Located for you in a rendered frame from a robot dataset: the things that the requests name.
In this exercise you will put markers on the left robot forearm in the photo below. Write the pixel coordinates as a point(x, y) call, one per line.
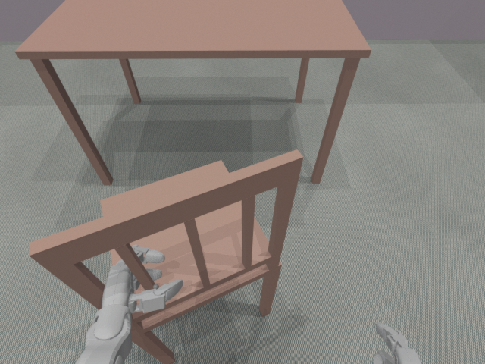
point(108, 340)

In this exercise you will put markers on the chair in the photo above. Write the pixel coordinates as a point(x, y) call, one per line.
point(203, 222)

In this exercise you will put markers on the robot left hand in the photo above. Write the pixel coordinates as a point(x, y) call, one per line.
point(121, 282)

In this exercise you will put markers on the robot right hand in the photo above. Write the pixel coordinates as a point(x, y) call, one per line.
point(398, 345)

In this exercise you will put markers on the table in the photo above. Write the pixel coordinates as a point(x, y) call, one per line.
point(168, 29)

